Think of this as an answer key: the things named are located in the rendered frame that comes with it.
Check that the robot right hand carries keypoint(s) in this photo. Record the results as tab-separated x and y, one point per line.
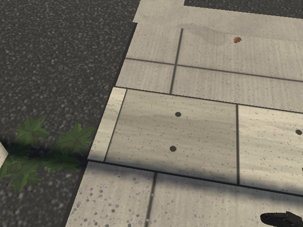
287	219

